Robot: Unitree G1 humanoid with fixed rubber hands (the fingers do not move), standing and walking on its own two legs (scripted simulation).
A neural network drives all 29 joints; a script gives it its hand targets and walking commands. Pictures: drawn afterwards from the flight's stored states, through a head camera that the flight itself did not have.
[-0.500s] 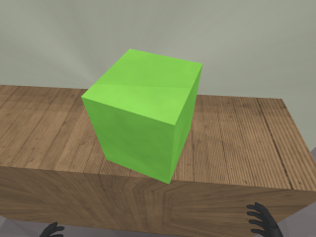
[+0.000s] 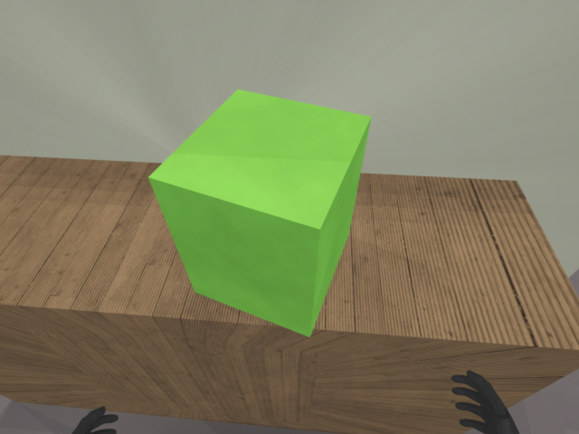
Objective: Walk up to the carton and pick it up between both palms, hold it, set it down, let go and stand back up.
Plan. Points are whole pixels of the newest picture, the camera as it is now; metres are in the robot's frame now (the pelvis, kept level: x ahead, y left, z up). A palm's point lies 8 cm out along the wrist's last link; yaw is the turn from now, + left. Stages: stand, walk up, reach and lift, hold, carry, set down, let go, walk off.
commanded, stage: walk up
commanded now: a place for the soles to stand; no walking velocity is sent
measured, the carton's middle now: (273, 213) +0.40 +0.02 +0.09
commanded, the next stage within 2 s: reach and lift in 0.72 s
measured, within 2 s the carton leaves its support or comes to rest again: neither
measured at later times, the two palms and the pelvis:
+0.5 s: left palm out of the picture +0.11 +0.29 -0.08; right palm out of the picture +0.15 -0.28 -0.07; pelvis +0.00 +0.00 +0.00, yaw +0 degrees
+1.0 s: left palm (90, 394) +0.20 +0.27 -0.03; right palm (505, 426) +0.15 -0.28 -0.05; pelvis +0.00 +0.00 +0.01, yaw +0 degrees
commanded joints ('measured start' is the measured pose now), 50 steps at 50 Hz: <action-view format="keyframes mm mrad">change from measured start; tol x2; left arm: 1 -31 229 34 -70 31 -15 -4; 36 -33 228 34 -71 31 -15 -4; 37 -296 129 -47 -324 -67 119 37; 39 -236 112 -40 -365 -59 170 49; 44 -153 120 37 -337 -1 250 14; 47 -94 130 67 -353 13 269 -12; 50 -84 142 71 -371 9 282 -34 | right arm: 1 -42 -286 -32 6 -36 -18 1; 36 -40 -286 -32 8 -37 -18 1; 37 -157 -40 -37 210 -129 -230 21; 39 -88 -74 -50 199 -116 -240 35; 42 -95 -76 -56 188 -84 -267 32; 50 23 -17 25 -29 39 -249 -45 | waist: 1 -25 23 -86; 36 -26 28 -84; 37 15 -106 -50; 40 -51 -107 -40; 46 -1 -170 -72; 50 32 -159 -74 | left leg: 1 77 93 -89 -174 -1 89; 36 77 92 -93 -180 -11 88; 37 -47 -63 19 -160 121 -27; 39 68 -55 11 -178 126 -23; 43 171 -70 30 -197 151 -5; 47 235 -103 45 -246 234 4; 50 267 -116 60 -299 256 2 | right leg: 1 -48 -60 160 -126 191 -69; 36 -51 -60 163 -129 182 -69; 37 -6 -28 9 -184 93 -23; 38 -5 -24 3 -189 97 -15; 40 -16 -24 -9 -209 151 -3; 43 34 -20 -5 -266 236 8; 48 215 -27 30 -347 468 43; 50 264 -32 38 -382 491 53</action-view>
